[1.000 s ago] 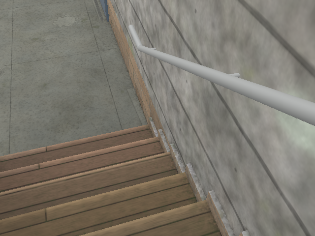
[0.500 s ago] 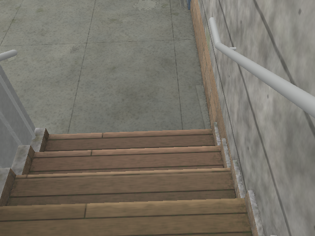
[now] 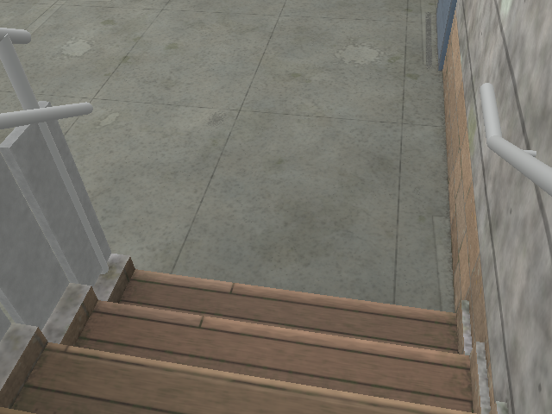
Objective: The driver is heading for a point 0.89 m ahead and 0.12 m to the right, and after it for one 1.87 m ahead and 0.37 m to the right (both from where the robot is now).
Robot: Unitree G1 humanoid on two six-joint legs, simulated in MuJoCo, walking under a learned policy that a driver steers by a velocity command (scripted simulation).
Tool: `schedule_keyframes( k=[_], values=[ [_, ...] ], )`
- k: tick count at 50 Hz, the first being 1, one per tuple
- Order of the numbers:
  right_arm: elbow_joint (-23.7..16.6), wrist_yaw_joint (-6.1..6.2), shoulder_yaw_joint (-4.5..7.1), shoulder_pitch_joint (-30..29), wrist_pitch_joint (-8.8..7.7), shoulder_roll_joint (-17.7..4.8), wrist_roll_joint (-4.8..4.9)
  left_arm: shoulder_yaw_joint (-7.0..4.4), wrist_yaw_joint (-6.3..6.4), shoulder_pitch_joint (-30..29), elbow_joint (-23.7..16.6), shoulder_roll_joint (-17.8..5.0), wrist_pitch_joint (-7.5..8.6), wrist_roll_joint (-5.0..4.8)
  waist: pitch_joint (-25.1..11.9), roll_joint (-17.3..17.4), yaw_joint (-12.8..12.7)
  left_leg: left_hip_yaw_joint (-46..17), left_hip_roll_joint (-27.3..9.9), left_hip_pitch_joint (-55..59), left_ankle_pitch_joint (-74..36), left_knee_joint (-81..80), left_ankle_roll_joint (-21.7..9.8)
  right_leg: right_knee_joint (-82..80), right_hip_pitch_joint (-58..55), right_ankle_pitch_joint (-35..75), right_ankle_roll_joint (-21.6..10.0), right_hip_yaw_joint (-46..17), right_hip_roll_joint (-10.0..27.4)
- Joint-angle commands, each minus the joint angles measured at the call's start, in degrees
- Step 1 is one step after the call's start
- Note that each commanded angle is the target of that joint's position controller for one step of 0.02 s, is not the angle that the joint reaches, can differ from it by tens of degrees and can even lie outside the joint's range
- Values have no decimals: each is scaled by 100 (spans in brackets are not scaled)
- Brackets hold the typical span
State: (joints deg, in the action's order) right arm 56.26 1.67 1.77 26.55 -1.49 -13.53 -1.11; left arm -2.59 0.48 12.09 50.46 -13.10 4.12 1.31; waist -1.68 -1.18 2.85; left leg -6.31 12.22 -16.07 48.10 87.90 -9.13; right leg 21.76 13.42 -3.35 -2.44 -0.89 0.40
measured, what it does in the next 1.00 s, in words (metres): goes down: left foot 0.17 m lower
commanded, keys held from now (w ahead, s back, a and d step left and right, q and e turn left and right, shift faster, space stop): w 0.52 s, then w+e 0.48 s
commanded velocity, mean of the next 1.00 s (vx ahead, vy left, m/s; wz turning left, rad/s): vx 0.50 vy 0.00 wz -0.05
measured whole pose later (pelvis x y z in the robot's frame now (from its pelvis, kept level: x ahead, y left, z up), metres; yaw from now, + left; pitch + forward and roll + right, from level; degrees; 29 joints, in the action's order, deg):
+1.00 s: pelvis +0.52 +0.00 -0.28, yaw -5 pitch -2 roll +2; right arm 61.6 2.8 1.5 25.7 -5.3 -11.3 -2.1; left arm -2.9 -0.6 11.6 56.0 -12.9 0.7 2.0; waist 1.1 -1.7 1.5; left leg 13.8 2.3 -9.8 47.4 59.0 -5.0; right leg 38.8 30.3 22.6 -5.6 -0.2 0.9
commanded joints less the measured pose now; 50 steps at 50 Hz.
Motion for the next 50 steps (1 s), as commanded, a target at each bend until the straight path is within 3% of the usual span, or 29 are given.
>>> schedule_keyframes(
  k=[1,2,3,4,5,7,10,12,15,17,19,20,21,24,26,27,28,29,30,32,33,34,35,36,38,40,42,45,50],
  values=[
    [41,98,44,1004,8,-161,19,-148,-200,2578,410,-703,-140,-127,-850,-1170,-464,55,-660,-3864,-207,3226,-97,1699,-3440,2441,-554,-1946,2109],
    [-136,80,121,320,69,-537,-168,-240,-63,2140,297,-961,-149,-190,-388,-1288,-458,217,-838,-4366,-1293,2793,43,348,-2435,-1499,-1251,-2938,2507],
    [-324,2,155,-651,171,-683,-337,-134,-30,1873,313,-601,-189,-224,555,-653,-519,206,-1034,-4472,-1746,2496,128,-400,-1159,-3182,-1280,-3011,2179],
    [-409,-8,186,-1132,263,-621,-311,-60,-5,1835,378,-613,-151,-121,1104,-619,-551,120,-1064,-4263,-1820,2237,210,-470,-171,-2953,-1289,-3071,2094],
    [-376,-3,179,-1183,193,-470,-167,123,55,1287,330,-300,-44,-11,1575,101,-160,-628,-1239,-3773,-3368,570,349,-216,918,-2220,-904,-2222,1554],
    [-62,-89,115,-786,149,-172,-79,149,89,1173,479,-206,123,-5,1410,-241,166,-458,-1150,-2877,-4090,-789,530,121,1843,-1367,-857,-1400,1143],
    [-91,-121,73,-1221,156,-50,-287,78,108,1949,807,-578,122,-118,738,-597,-123,154,-1258,-2683,-4139,-1818,596,216,681,1319,-928,-1349,1280],
    [-96,-135,109,-1563,180,-163,-181,60,52,2144,852,-546,68,-89,637,-474,-187,168,-1361,-3085,-4871,-1828,395,462,68,1363,-852,-1410,1247],
    [-298,-196,116,-2485,70,-201,-195,232,184,2510,1013,-53,12,-85,894,21,-453,-43,-1480,-3860,-6096,-3005,464,1068,-741,-301,-815,-1332,819],
    [-364,-194,84,-2754,-2,-158,-211,181,235,2919,1204,-197,127,-95,931,-163,-729,19,-1381,-4072,-6191,-3316,515,1423,-1112,153,-742,-1342,814],
    [-469,-287,-49,-3136,-66,67,-251,259,251,2811,1176,59,167,-125,1014,30,-772,584,-1244,-3108,-7251,-4375,557,1667,-337,185,-721,-942,595],
    [-565,-341,-109,-3338,-99,200,-228,290,215,2676,1110,116,134,-149,1109,138,-876,936,-1181,-2333,-7553,-4963,568,1663,142,207,-650,-754,471],
    [-578,-344,-143,-3380,-111,241,-56,266,206,2635,1048,45,170,-131,1097,166,-995,1352,-1027,-1388,-7796,-5401,623,1860,721,-172,-525,-470,255],
    [-832,-385,-249,-3380,2,393,190,233,158,2561,1208,94,35,-51,1139,-580,-1084,1401,-936,-555,-6900,-5735,575,2676,731,928,-513,-460,238],
    [-469,-208,-99,-2283,-77,-77,138,161,219,2632,1278,-163,-116,116,702,-378,-734,1216,-1000,-122,-6343,-6610,412,4089,-246,2265,-601,-494,319],
    [-215,-152,36,-1258,-66,-321,119,113,218,2560,1279,-367,-107,111,274,-196,-115,738,-1274,954,-6423,-7369,381,5238,-198,2512,-660,-549,338],
    [112,-124,132,-293,-107,-568,-58,96,280,2355,1255,-291,-47,-25,60,469,314,464,-1753,2106,-7634,-7951,74,7393,671,554,-501,-270,-101],
    [244,-176,155,426,-111,-750,-53,50,292,2493,1222,54,-73,-209,-906,769,235,-117,-2788,4360,-10792,-5479,-41,9536,2661,-4779,-462,10,-656],
    [246,-262,119,470,-134,-715,-16,46,387,3195,952,-41,-8,-513,-1723,655,-146,-786,-3702,5394,-11020,-4618,-385,9356,3688,-4610,-605,-689,-390],
    [195,-191,224,-141,-136,-639,-34,-13,354,2397,856,-376,-154,-96,-951,528,-54,-1185,-3467,3768,-5242,-5905,-1082,8623,4637,-3239,-560,-452,72],
    [-2,-150,107,-741,-138,-260,-124,-96,275,2048,844,-473,-209,5,-405,-201,-393,-793,-3015,2331,-3978,-6473,-765,7764,4131,-2226,-493,-430,195],
    [65,-103,131,-807,-256,-168,-201,-122,234,1837,793,-340,-268,168,50,204,-470,-928,-3212,1252,-4779,-6390,-778,7255,3764,-1529,-424,-588,339],
    [113,-74,61,-874,-369,55,-80,-159,138,1571,755,-253,-346,159,798,-263,-768,-271,-2881,-235,-5493,-6696,-439,5495,2971,-718,-154,-799,506],
    [248,-59,60,-712,-432,3,-21,-231,87,1588,808,-238,-376,204,972,-52,-755,-102,-2592,-830,-5742,-6547,-337,4779,2403,-585,-28,-705,412],
    [226,-18,179,-491,-438,-407,-147,-160,40,2067,1024,72,-456,237,589,517,-878,-47,-2659,-638,-7194,-6015,-385,4977,2251,-31,21,-366,265],
    [352,-34,117,-497,-561,17,50,-208,-17,1521,812,-89,-369,118,687,652,-877,236,-2284,-445,-5795,-5723,9,3707,2632,1584,-255,-705,348],
    [282,-4,76,-693,-600,4,101,-155,-100,746,546,-77,-256,66,587,691,-764,768,-1987,-1127,-4200,-5596,348,2487,1674,3281,-315,-283,84],
    [302,43,39,-318,-555,-196,40,-120,-117,280,478,-80,-281,147,766,402,-447,673,-2213,-842,-3507,-5001,392,2396,1691,3450,-324,-117,-40],
    [536,213,48,558,-327,-378,-182,19,-116,-1099,-24,-185,-298,-4,1378,430,321,489,-2488,509,-4192,-3875,205,1161,2336,2035,-313,246,113]
  ],
)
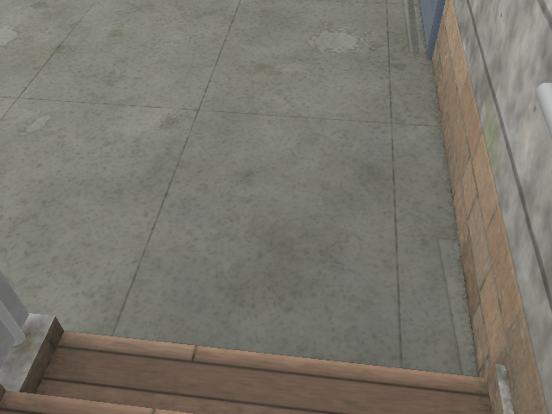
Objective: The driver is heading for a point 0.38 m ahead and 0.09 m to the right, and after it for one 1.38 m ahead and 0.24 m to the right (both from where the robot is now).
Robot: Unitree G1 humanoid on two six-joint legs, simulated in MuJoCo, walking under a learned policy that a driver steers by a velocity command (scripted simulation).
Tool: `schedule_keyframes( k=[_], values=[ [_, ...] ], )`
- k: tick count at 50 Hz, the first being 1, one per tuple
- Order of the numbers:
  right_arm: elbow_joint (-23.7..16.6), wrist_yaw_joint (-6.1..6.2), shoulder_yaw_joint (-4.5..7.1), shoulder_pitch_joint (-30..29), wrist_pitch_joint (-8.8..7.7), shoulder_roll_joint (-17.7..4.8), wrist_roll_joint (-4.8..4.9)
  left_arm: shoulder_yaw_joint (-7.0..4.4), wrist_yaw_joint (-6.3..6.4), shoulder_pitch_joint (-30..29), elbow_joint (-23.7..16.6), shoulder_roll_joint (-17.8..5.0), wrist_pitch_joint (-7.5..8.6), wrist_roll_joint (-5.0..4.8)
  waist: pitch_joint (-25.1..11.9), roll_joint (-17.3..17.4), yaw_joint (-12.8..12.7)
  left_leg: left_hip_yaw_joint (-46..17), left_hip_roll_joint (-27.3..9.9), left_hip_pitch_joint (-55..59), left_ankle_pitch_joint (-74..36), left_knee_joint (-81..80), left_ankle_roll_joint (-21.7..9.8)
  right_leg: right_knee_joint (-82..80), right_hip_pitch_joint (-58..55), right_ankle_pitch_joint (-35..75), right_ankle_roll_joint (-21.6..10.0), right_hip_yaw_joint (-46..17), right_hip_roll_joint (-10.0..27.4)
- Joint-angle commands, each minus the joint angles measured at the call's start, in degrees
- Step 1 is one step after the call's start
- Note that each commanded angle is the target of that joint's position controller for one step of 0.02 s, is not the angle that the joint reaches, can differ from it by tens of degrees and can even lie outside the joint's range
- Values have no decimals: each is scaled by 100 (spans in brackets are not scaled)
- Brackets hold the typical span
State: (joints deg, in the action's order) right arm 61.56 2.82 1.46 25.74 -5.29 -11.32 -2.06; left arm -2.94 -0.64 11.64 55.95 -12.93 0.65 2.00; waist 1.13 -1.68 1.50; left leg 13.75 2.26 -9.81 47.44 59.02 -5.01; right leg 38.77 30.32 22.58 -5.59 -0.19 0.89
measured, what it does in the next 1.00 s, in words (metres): goes down, turning right: right foot 0.17 m lower, then left foot 0.17 m lower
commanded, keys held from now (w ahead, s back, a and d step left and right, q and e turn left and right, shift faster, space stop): w+e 0.64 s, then w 0.12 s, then w+q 0.24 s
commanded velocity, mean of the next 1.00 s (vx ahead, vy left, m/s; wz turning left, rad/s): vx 0.50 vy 0.00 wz -0.42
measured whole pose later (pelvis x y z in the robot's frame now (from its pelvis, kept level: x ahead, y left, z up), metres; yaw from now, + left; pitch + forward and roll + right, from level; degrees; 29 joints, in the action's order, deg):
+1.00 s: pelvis +0.52 -0.05 -0.27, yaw -24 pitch -1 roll +0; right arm 58.2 0.5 0.9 36.2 -5.5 -11.7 -1.1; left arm -3.4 -1.1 4.0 52.2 -12.7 -0.6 3.0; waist 0.1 -1.2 4.4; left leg -1.5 4.6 -8.2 26.3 35.3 -4.7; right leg 53.0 37.9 8.1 -2.5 -3.2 1.7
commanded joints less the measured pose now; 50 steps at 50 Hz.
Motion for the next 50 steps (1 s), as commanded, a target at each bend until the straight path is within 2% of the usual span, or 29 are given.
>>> schedule_keyframes(
  k=[1,4,5,6,7,8,9,10,11,12,14,15,17,20,23,27,30,32,33,34,35,36,37,38,40,42,44,46,50],
  values=[
    [35,146,63,530,94,-576,-153,46,-20,-847,-504,-278,70,-133,1099,363,339,-1322,-1458,-141,-4462,-544,-234,-1222,228,-604,-85,384,133],
    [36,129,119,385,187,-856,-27,-129,-23,1262,200,-613,65,-62,105,263,-529,-1084,-1401,-263,-7100,2043,-240,-1530,-2150,-1646,-557,812,-346],
    [-86,58,150,-33,223,-871,26,-267,-37,2084,412,-881,53,-5,-100,-475,-1218,-669,-704,-1339,-4868,4774,-75,-2078,-3381,-879,-1084,268,23],
    [-379,5,60,304,172,-309,96,-338,-21,2316,472,-1293,46,-82,-686,-1387,-692,-732,-112,-4226,388,6602,149,445,-5501,1863,-1567,-1060,1181],
    [-874,9,23,-170,106,-480,153,-318,-12,2415,304,-1252,0,-272,-1448,-880,-965,-1234,-227,-5317,181,6532,195,-229,-5998,514,-2091,-2429,1804],
    [-1184,-12,-25,-889,34,-487,47,-391,44,2398,247,-1496,-68,-212,-1006,-797,-1171,-1526,-171,-6313,-248,6089,298,-1655,-5379,-2735,-2502,-3735,2462],
    [-1069,-20,23,-1094,82,-808,-109,-227,98,1884,62,-1007,-140,-183,-159,533,-734,-1554,-532,-5926,-922,5112,305,-2033,-3991,-4364,-1854,-3156,2022],
    [-1154,-84,-17,-928,155,-632,-106,-150,116,1585,-94,-988,-125,-94,30,-60,-477,-1500,-510,-5659,-933,4882,393,-1932,-2989,-4350,-1948,-3393,2110],
    [-982,-70,49,-722,236,-724,-71,32,158,1208,-94,-527,-3,-77,534,668,39,-1770,-842,-5076,-2620,3282,522,-1667,-1780,-3548,-1574,-2639,1512],
    [-1054,-101,123,-1039,416,-787,-4,51,137,501,-359,-528,95,-184,814,651,282,-1632,-803,-3458,-3765,1011,679,-1958,-190,-3167,-1137,-1554,610],
    [-983,-194,50,-964,567,-414,-213,-18,219,823,-262,-818,212,-276,229,-408,184,-1209,-594,-2321,-4747,678,645,-1703,-44,-1505,-1134,-1546,367],
    [-651,-206,81,-292,592,-438,-144,-88,222,1155,-195,-920,232,-239,-240,-446,278,-1317,-635,-2299,-5418,1150,562,-1372,-540,-989,-1174,-1634,484],
    [-1042,-212,239,-1248,540,-777,36,-65,231,1591,-174,-632,219,-277,104,-88,-44,-1844,-920,-3597,-6093,277,484,-1033,-1413,-2560,-1248,-2186,439],
    [-1528,-348,174,-2279,446,-641,-136,-41,382,1709,-290,-394,210,-286,333,252,-337,-2014,-688,-3785,-7077,-1066,667,-759,-1366,-4617,-1237,-2773,273],
    [-1637,-425,205,-2314,323,-536,-211,-57,369,1496,-452,-494,205,-109,215,165,-438,-1890,-371,-2622,-7537,-1713,699,-5,-703,-4569,-999,-2532,-119],
    [-2038,-334,137,-2694,263,-435,14,-76,291,1610,-679,-469,200,-9,535,-518,-875,-1902,-170,-2030,-6443,-3009,665,629,-917,-3434,-845,-2539,-362],
    [-1882,-220,254,-1846,128,-580,317,-22,425,1802,-570,-426,50,56,603,-227,-748,-2238,-532,-1065,-6942,-4557,504,1915,-1336,-3124,-781,-2596,-507],
    [-1298,-202,389,121,135,-764,149,-89,250,1575,-575,-611,95,-53,-131,293,243,-1839,-526,1387,-7249,-4154,343,4235,-194,-3136,-640,-1948,-829],
    [-1072,-236,471,714,202,-1187,27,-122,145,2208,-492,-319,174,-198,-636,1463,72,-2472,-1374,2913,-8985,-3175,100,6501,1180,-6770,-390,-1203,-1403],
    [-1093,-331,436,1271,253,-1230,-43,-88,257,2684,-490,-284,201,-462,-1603,1672,87,-2930,-2323,4513,-9609,-1367,-234,8518,2601,-7864,-303,-765,-1166],
    [-1144,-432,393,1376,260,-1082,90,-21,333,2300,-547,-350,190,-356,-1718,1319,304,-3099,-2396,4235,-8779,-1610,-372,9074,3295,-7313,-347,-597,-849],
    [-1115,-378,467,1246,197,-1336,85,-50,321,1733,-747,-529,171,-238,-1397,1443,369,-4007,-2808,3403,-6018,-2724,-1120,9082,3811,-6446,-220,-319,-796],
    [-1232,-330,325,553,150,-847,82,-110,268,831,-816,-696,113,34,-435,396,276,-3770,-2401,1840,-4091,-3584,-1026,7865,3567,-5197,-201,-602,-497],
    [-1164,-315,284,503,42,-913,-9,-108,192,526,-936,-577,14,86,149,806,205,-4221,-2608,609,-4210,-3711,-1229,7368,3129,-5020,-113,-742,-425],
    [-1001,-320,67,272,-196,-674,-55,-116,180,452,-729,-491,-128,70,999,261,-311,-3693,-1951,-869,-4889,-3496,-802,5509,2697,-4077,16,-1235,-387],
    [-1083,-272,34,-313,-258,-825,91,-100,17,133,-787,-422,-113,54,833,626,-629,-3004,-1354,-1834,-5219,-4051,-638,2693,1295,-2618,358,-563,-247],
    [-893,-275,78,7,-197,-907,163,-39,-82,236,-495,-42,-161,242,104,1026,-563,-2736,-1242,-1437,-6620,-3796,-644,2004,151,-2032,422,19,-89],
    [-908,-336,102,75,-160,-943,170,-86,-100,281,-378,-176,-201,91,-57,1103,-586,-2760,-1169,-1393,-6295,-3641,-532,2284,-302,-1400,271,78,-68],
    [-505,-113,88,1584,-66,-759,14,-155,-15,-1998,-914,-475,47,84,518,769,565,-3878,-1216,1681,-4477,-3029,-1037,706,2793,-1396,405,-501,228]
  ],
)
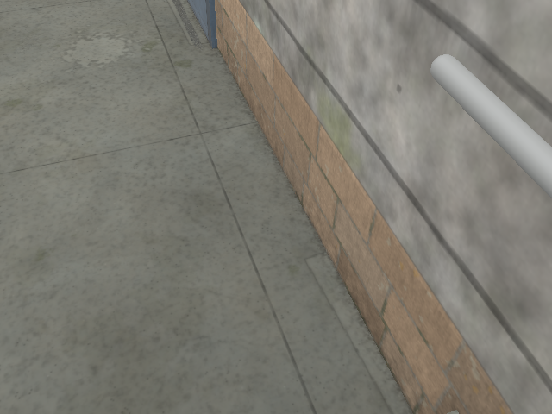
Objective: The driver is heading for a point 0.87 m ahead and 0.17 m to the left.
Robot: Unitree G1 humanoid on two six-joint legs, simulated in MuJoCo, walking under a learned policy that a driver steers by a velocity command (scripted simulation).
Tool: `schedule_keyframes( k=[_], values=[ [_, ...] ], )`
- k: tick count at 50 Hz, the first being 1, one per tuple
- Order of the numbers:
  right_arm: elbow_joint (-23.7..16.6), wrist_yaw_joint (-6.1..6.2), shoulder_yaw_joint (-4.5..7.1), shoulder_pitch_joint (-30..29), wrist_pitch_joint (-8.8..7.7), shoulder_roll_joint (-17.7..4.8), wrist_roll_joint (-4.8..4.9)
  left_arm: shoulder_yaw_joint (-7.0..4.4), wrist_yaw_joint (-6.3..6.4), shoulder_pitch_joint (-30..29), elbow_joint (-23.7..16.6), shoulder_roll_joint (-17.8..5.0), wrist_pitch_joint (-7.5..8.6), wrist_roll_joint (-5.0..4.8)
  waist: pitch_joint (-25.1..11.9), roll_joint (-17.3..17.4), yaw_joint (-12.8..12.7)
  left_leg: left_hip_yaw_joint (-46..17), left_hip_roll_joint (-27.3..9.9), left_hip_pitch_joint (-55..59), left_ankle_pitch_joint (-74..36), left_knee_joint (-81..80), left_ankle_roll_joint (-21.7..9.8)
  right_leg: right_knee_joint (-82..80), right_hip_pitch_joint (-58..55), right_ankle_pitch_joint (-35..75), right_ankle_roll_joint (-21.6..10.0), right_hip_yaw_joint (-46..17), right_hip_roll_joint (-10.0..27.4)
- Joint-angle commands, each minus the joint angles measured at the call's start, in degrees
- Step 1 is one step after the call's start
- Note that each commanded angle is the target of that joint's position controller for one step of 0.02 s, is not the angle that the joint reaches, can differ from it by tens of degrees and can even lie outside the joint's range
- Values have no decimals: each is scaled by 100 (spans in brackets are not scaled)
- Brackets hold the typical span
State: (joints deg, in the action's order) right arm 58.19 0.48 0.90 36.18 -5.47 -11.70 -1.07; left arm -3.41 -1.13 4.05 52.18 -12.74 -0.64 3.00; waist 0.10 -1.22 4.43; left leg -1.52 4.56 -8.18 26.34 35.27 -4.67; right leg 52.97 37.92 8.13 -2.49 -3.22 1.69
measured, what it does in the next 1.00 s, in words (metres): goes down, turning left: right foot 0.17 m lower, then left foot 0.17 m lower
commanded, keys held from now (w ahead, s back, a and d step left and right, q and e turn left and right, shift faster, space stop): w+q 0.98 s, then w+e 0.02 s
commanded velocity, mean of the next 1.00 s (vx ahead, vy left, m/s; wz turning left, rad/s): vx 0.50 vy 0.00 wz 0.51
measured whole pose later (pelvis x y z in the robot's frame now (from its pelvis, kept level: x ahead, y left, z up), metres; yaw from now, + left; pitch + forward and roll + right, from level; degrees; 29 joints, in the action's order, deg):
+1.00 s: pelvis +0.52 +0.07 -0.34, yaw +32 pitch +0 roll +1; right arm 52.2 -0.5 2.6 5.0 0.2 -12.1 -1.9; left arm -1.7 1.5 21.1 52.7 -10.3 3.9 1.9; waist 4.9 -2.0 -5.0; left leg 3.7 6.9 -23.2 12.6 35.8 -7.7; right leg 102.2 32.5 -28.8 -3.0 -1.2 6.3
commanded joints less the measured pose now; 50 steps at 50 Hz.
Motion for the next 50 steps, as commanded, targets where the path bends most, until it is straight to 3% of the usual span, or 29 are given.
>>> schedule_keyframes(
  k=[1,5,7,10,11,13,14,15,16,17,18,19,20,21,22,24,26,28,29,32,38,40,41,43,44,45,46,48,50],
  values=[
    [-107,161,150,685,-35,-715,-150,-107,29,-1439,-609,-461,243,-34,670,715,373,-2567,-1503,1732,-2440,-517,-1168,-925,2228,-106,163,-343,202],
    [-324,100,143,-116,-45,-565,-93,-28,-112,-1249,-592,-193,356,-135,677,-39,297,-2020,-880,-505,-1520,65,-927,-2299,-218,1744,339,79,1],
    [-355,1,187,-219,-1,-673,-56,64,-181,-1208,-669,72,312,-184,588,211,452,-1916,-735,-1075,-1272,200,-819,-2716,-1411,1954,306,226,-135],
    [-188,106,207,58,97,-499,-53,38,66,-997,-729,-219,327,-389,864,673,624,-1902,-503,-438,-1412,982,-670,-3845,-1720,1940,384,-150,164],
    [-73,183,198,172,202,-445,-147,-21,144,-570,-556,-379,350,-355,802,385,504,-1768,-383,-175,-1543,1832,-642,-4342,-1975,2094,355,-213,298],
    [31,211,251,342,337,-670,-141,-189,215,1294,-42,-736,391,-112,85,-275,-309,-1422,-184,-985,-1365,3996,-578,-4219,-4078,2275,358,187,458],
    [140,104,242,670,296,-431,-10,-179,163,1845,123,-948,336,48,-390,-634,-395,-984,236,-2824,1969,5526,-426,-2826,-5996,3590,262,-197,992],
    [28,172,206,1139,248,-246,353,-281,62,2475,160,-1228,288,138,-1619,-978,-450,-526,134,-4008,3078,7662,-252,-956,-7535,4555,-325,-644,2051],
    [-64,200,159,760,227,-490,280,-222,-46,2567,23,-883,357,-54,-1894,-498,-694,-510,-356,-4807,2253,7544,-232,-1083,-7416,2976,-378,-1088,2264],
    [-222,183,179,370,303,-428,119,-255,-63,2322,63,-1048,392,-147,-1638,-656,-581,-345,-377,-4840,1528,7571,-109,-1979,-6322,348,-940,-1842,2557],
    [-409,134,226,-459,423,-513,-207,-235,34,1747,-108,-825,395,-212,-939,-382,-535,-141,-565,-4653,458,7476,-78,-2954,-4742,-1920,-1004,-1997,2285],
    [-566,93,271,-683,525,-543,-354,-214,147,1804,-73,-911,456,-343,-523,-735,-440,-182,-609,-4426,159,7504,-32,-3178,-3750,-2053,-1437,-2416,2673],
    [-537,68,318,-1126,573,-640,-399,-27,218,1374,-73,-411,591,-336,283,10,-204,-726,-916,-4141,-1138,5664,-1,-3261,-2732,-1211,-1008,-1478,2094],
    [-417,61,273,-1109,594,-356,-343,-11,276,1494,87,-339,684,-308,594,-430,-92,-589,-911,-3929,-1257,5339,-2,-3034,-2275,-163,-790,-1036,1899],
    [-402,-22,240,-1250,592,-199,-192,45,321,1536,163,-222,778,-262,694,-154,35,-599,-886,-3332,-2045,4145,176,-3031,-1464,-315,-623,-411,1452],
    [-490,-98,159,-1426,640,81,-307,-6,363,2003,358,-553,794,-350,237,-440,-69,-389,-632,-3342,-2144,3872,220,-2864,-2029,792,-850,-496,1723],
    [-576,-96,188,-1683,652,-76,-267,-33,368,2256,355,-674,749,-359,-76,-620,-133,-483,-566,-3604,-2691,3874,100,-2696,-2548,426,-810,-466,1751],
    [-792,-158,269,-2314,590,-343,-218,59,466,2262,395,-246,721,-399,290,-226,-134,-857,-694,-4169,-3932,2867,12,-2349,-2750,-1223,-386,-72,1284],
    [-861,-191,243,-2643,591,-200,-221,125,572,2499,392,-187,683,-430,397,-528,-292,-768,-537,-4326,-4341,2698,5,-2230,-2780,-1410,-203,-104,1304],
    [-1008,-336,206,-3227,412,-300,-153,95,520,2599,324,-346,813,-360,603,-359,-464,-64,-272,-3301,-5996,1151,-5,-1989,-2045,-2320,-161,452,1057],
    [-1619,-377,85,-4859,441,-108,-24,-11,411,3385,388,-525,650,-30,1318,-287,-1413,210,-668,-3970,-5290,-414,2,-897,-3385,-2065,-437,418,1463],
    [-1582,-372,-9,-5023,421,54,2,13,408,3441,512,-403,474,-57,1288,-260,-1474,540,-756,-3000,-4820,-1067,-136,-504,-3269,-1393,-472,661,1493],
    [-1330,-372,55,-4372,412,-163,32,-13,448,3024,437,-586,406,-4,923,-490,-1068,410,-904,-2120,-4502,-1327,-327,294,-3121,-729,-527,693,1505],
    [-581,-305,295,-2510,437,-646,-179,-40,375,2991,348,-709,485,-170,8,258,-368,1238,-124,370,-4487,-1414,-393,2558,-2292,136,-409,1291,1046],
    [-254,-345,488,-1742,484,-1098,-255,-20,361,3078,423,-451,499,-154,-400,691,-21,183,-732,2161,-4553,-1140,-768,4685,-680,-3120,-367,1196,679],
    [-345,-309,588,-1283,517,-1577,-258,27,296,3010,99,-184,565,-304,-1484,1272,61,-529,-1764,4111,-7419,1288,-1133,6961,1299,-6008,-187,1061,270],
    [-547,-254,600,-1120,584,-1639,-46,12,252,2611,-414,-537,633,-464,-2640,863,400,-1909,-2466,4818,-6451,707,-1778,7001,2185,-5267,-167,390,471],
    [-612,-6,508,-1658,681,-1274,5,39,257,1563,-648,-565,652,-119,-1176,347,113,-2785,-2297,2741,-618,-1724,-1572,5438,2643,-3443,-73,329,498],
    [-748,44,309,-2286,436,-743,-81,28,285,1970,-370,-589,503,75,-468,-30,-564,-2650,-2283,542,-1585,-1775,-1553,3893,1420,-2648,14,31,687]
  ],
)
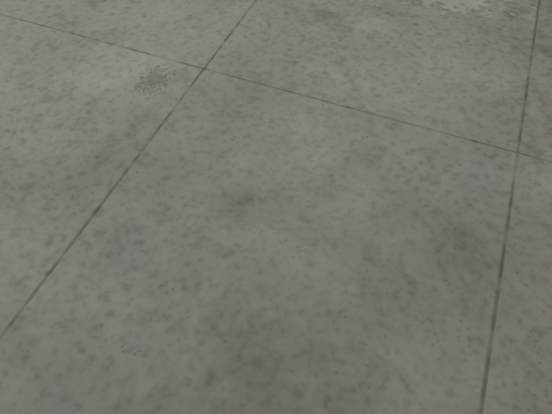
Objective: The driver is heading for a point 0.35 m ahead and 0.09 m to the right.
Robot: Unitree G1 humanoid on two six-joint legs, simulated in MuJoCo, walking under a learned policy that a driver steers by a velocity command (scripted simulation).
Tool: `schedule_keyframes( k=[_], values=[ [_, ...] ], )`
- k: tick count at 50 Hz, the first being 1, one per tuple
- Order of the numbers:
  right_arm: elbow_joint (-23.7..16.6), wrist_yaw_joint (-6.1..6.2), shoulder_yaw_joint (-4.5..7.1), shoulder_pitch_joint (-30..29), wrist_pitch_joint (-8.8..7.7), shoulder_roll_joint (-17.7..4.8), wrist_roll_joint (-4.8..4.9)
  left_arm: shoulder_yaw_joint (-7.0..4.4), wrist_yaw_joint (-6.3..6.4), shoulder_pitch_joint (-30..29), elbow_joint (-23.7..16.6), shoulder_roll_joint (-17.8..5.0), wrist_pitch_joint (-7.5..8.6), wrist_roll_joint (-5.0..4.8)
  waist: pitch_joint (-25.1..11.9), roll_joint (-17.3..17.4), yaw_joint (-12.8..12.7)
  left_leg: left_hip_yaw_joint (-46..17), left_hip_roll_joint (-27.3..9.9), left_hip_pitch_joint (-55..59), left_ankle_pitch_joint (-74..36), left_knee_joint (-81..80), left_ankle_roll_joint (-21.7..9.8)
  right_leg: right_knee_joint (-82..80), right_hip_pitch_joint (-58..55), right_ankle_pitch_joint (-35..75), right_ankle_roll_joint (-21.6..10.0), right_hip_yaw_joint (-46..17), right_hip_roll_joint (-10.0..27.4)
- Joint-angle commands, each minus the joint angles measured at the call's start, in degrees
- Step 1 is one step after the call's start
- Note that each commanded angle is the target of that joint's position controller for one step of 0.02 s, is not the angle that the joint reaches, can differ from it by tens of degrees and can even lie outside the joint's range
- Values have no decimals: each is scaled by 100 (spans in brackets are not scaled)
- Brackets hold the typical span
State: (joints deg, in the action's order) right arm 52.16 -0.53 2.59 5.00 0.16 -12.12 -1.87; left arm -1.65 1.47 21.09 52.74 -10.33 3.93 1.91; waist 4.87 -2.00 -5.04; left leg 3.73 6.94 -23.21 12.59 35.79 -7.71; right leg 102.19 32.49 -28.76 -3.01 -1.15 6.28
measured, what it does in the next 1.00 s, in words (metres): walks ahead: right foot, then left foot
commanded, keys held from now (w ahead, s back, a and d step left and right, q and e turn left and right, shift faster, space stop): w+e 0.22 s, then no key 0.78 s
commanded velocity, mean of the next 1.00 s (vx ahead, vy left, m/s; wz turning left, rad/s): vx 0.22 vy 0.00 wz -0.01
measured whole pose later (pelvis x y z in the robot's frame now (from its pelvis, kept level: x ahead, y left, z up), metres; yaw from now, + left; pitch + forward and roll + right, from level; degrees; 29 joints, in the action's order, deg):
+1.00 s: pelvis +0.30 -0.02 +0.03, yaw -3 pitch -1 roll +0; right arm 60.1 1.8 1.0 14.6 -0.8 -8.6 -0.1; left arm -0.4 1.4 16.4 62.2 -9.2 0.7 0.6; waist 0.3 -1.3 -1.2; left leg 2.3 1.3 -12.3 10.9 23.8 -2.4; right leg 22.8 12.2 -9.9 1.2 0.5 1.2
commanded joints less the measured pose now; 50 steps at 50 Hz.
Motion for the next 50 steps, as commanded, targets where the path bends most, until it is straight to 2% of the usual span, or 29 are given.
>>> schedule_keyframes(
  k=[1,3,4,5,6,10,11,13,15,16,17,18,19,20,21,22,24,28,33,34,36,38,39,40,41,42,44,49,50],
  values=[
    [-27,178,89,634,-245,-619,51,-55,-37,140,-442,-469,-126,183,-429,-78,65,-2493,-2127,668,-930,-2051,-1103,-2211,1201,1376,296,-264,325],
    [73,159,125,730,-359,-698,27,-19,-132,272,-275,-311,-177,133,-522,390,-25,-1902,-1749,332,-1858,-1987,-1044,-3018,566,1559,388,-130,268],
    [124,124,147,860,-397,-679,53,-50,-150,170,-287,-409,-141,74,-478,502,8,-1741,-1690,305,-2079,-1967,-1017,-3395,482,1858,411,-176,280],
    [223,110,137,1080,-409,-624,79,-51,-163,-110,-350,-412,-117,-3,-452,520,79,-1669,-1661,379,-1985,-1973,-978,-3763,432,2076,407,-202,294],
    [261,85,153,1170,-441,-616,58,-47,-185,-441,-379,-373,-96,-27,-374,373,135,-1536,-1649,494,-1858,-2009,-893,-4296,412,2489,332,-192,290],
    [393,86,167,1716,-463,-595,63,-37,-261,-1440,-472,-323,-94,-72,12,537,537,-1359,-1696,1077,-793,-2222,-594,-5468,377,3148,95,-133,-30],
    [426,86,190,1859,-497,-640,30,-73,-306,-1577,-516,-434,-93,-76,168,446,597,-1345,-1794,1262,-765,-2275,-574,-5734,380,3039,83,-122,-126],
    [440,110,155,1997,-477,-585,27,-72,-342,-1883,-562,-375,-45,-41,295,441,736,-1083,-1692,1400,-1795,-2019,-472,-6431,-58,2676,15,145,-346],
    [471,155,138,2078,-422,-620,-12,-73,-323,-1708,-438,-314,7,-19,125,566,718,-903,-1639,1638,-2904,-1472,-361,-6880,-701,2272,-70,454,-685],
    [496,184,140,2032,-403,-654,7,-88,-303,-1185,-260,-283,59,-29,-10,471,462,-777,-1543,1671,-3506,-945,-227,-7352,-1317,2545,-150,561,-872],
    [493,204,118,2086,-405,-628,23,-150,-256,-393,37,-463,148,21,-431,328,193,-541,-1269,1524,-3564,-24,-22,-7589,-2320,3393,-274,327,-787],
    [385,210,5,2466,-449,-292,117,-277,-192,510,219,-1004,229,120,-1307,-488,44,-198,-930,359,-1666,1552,228,-7168,-4096,5658,-692,-979,580],
    [437,207,-10,2862,-384,-200,223,-385,-175,926,302,-1333,127,-101,-2468,-1463,-119,160,-170,-615,2403,3454,385,-7471,-5042,6385,-1647,-2748,1863],
    [408,201,131,2300,-310,-690,-10,-335,-155,666,217,-1093,24,-247,-2367,-458,-89,-448,-414,-975,2204,3837,368,-7654,-4675,5284,-1502,-2671,1539],
    [249,173,118,1767,-289,-561,-5,-263,-113,-15,93,-903,-16,-194,-1571,-392,40,-479,-614,-1206,1803,3741,390,-7906,-3887,4784,-1363,-2124,1302],
    [155,169,90,1510,-258,-419,-1,-200,-91,-418,36,-693,-54,-146,-1092,-249,206,-527,-825,-1132,1440,3351,404,-8203,-3176,4510,-1196,-1707,1093],
    [254,203,85,1674,-102,-267,-108,-130,-29,-621,58,-443,-85,-123,-725,-304,472,-425,-951,-579,1085,2777,507,-8524,-2293,4450,-991,-1156,782],
    [418,195,79,1765,52,-91,-66,-119,-22,-579,107,-545,-2,-135,-858,-249,649,-344,-873,1,723,2038,659,-8692,-1830,4413,-1015,-747,678],
    [436,231,43,1288,123,-36,-56,-129,-12,-491,182,-615,-45,-98,-538,-466,565,-183,-868,436,413,902,677,-8896,-1268,2505,-838,-663,563],
    [473,244,28,1295,112,-15,19,-88,-35,-447,269,-527,-76,-42,-446,-491,552,-219,-887,605,458,704,679,-8868,-1057,2259,-777,-646,519],
    [476,244,5,1242,53,-26,24,-55,-42,-394,390,-479,-107,-43,-304,-488,599,-144,-813,1009,307,-32,688,-8721,-837,1659,-668,-667,436],
    [547,277,-14,1377,-38,-69,-20,-45,-23,-376,445,-478,-124,-67,-288,-162,692,-288,-915,1582,-203,-1114,653,-8408,-650,1474,-362,-713,284],
    [558,295,8,1539,-130,-278,-75,-18,-27,-278,466,-347,-117,-59,-343,184,648,-882,-1447,1761,-510,-1498,595,-8026,-619,1428,-135,-604,88],
    [505,289,84,1224,-187,-760,61,1,-65,181,490,-131,-156,-189,-285,943,137,-1613,-1958,1274,-655,-1765,294,-7903,-861,1311,24,-134,-519],
    [512,238,10,1063,-174,-517,185,52,-43,165,620,-119,-220,-183,-537,1037,214,-1613,-1921,661,69,-2003,178,-7963,-1778,1450,135,-83,-469],
    [463,201,-49,832,-156,-266,176,32,-23,-23,645,-183,-257,-147,-375,831,243,-1442,-1697,483,468,-2080,324,-7998,-2035,1745,210,-91,-412],
    [499,211,-48,858,-133,-284,148,18,-15,-132,719,-277,-287,-119,-325,823,302,-1228,-1421,584,543,-2139,451,-8009,-2126,1978,282,-144,-326],
    [662,249,-61,1133,-133,-252,178,88,12,-144,893,-194,-288,-121,-375,417,375,-1117,-1388,1000,-43,-2034,379,-8167,-2085,2073,317,-161,-230],
    [740,266,-117,1266,-135,-120,203,116,13,-251,890,-170,-320,-178,-420,447,385,-1067,-1365,1053,-212,-1985,396,-8133,-2202,2082,355,-141,-241]
  ],
)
